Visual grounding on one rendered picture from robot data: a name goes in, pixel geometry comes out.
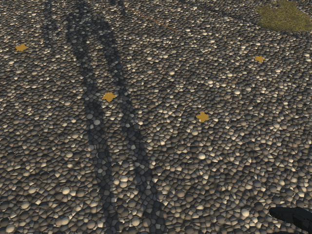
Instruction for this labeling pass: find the robot right hand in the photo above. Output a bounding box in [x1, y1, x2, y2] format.
[269, 207, 312, 234]

